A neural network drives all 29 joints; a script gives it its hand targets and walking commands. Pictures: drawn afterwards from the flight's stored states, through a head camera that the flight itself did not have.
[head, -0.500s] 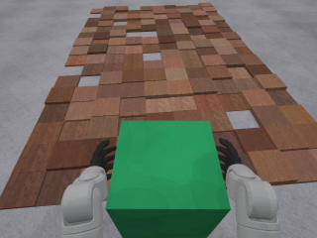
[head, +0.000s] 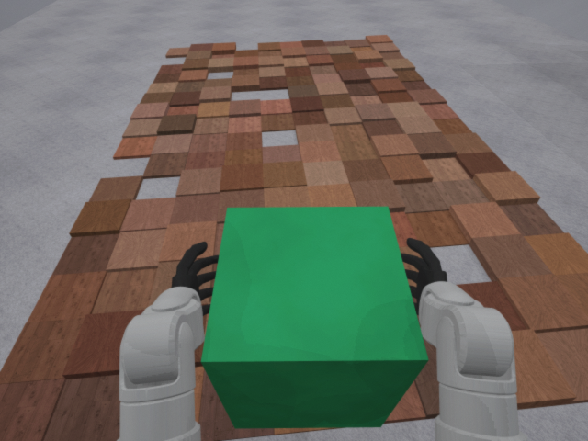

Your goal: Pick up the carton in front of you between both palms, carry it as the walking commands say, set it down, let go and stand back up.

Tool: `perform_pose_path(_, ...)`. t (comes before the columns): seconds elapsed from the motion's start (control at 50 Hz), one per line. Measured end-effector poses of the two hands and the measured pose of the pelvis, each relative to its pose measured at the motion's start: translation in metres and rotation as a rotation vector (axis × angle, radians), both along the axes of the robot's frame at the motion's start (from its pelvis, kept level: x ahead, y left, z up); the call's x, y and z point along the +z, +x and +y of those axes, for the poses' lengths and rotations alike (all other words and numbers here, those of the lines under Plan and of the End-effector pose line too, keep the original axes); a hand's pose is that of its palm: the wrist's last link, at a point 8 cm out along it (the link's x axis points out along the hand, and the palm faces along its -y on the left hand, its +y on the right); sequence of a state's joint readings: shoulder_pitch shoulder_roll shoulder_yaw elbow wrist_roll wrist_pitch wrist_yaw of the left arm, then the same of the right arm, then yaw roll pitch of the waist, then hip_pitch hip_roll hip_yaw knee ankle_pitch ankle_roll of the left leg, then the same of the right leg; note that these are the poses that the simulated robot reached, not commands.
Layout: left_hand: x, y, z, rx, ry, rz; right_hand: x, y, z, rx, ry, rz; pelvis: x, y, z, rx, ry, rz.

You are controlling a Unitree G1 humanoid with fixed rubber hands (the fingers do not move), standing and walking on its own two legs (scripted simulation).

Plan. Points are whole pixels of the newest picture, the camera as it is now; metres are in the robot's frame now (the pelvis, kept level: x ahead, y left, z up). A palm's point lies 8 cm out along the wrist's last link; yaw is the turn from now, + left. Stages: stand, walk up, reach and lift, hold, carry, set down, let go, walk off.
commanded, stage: carry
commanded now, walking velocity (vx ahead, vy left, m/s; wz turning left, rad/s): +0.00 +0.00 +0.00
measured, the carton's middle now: (307, 322) +0.29 +0.00 +0.04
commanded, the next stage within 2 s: none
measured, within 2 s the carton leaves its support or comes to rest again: neither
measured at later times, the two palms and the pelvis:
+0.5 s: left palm (199, 260) +0.35 +0.14 +0.11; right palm (418, 255) +0.35 -0.15 +0.11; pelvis -0.01 +0.00 -0.01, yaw +0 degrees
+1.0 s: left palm (186, 278) +0.31 +0.15 +0.13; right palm (425, 271) +0.31 -0.15 +0.13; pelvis -0.04 +0.00 +0.00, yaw +0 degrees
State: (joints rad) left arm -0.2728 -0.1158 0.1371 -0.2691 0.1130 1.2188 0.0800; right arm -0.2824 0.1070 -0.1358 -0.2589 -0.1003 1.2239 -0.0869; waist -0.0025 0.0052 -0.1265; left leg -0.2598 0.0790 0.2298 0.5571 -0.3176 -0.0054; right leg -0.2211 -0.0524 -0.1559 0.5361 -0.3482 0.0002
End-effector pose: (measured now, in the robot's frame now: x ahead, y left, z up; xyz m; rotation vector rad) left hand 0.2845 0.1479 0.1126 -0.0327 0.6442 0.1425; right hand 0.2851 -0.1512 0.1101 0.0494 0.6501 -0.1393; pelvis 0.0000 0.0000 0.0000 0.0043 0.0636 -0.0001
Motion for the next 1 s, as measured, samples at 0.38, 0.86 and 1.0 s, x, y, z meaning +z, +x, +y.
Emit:
perform_pose_path(0.38, 0.005, 0.069, -0.001, -0.031, 0.046, 0.072, 0.007, 0.072, -0.001, 0.048, -0.060, 0.071, -0.005, -0.006, -0.005, 0.006, 0.003, 0.008)
perform_pose_path(0.86, 0.009, 0.033, 0.000, -0.025, 0.030, 0.073, 0.011, 0.034, 0.000, 0.034, -0.050, 0.073, -0.004, -0.031, -0.002, 0.006, -0.003, -0.026)
perform_pose_path(1.0, 0.014, 0.023, 0.003, -0.029, 0.036, 0.082, 0.017, 0.024, 0.003, 0.039, -0.055, 0.081, -0.002, -0.038, 0.000, 0.006, -0.005, -0.035)
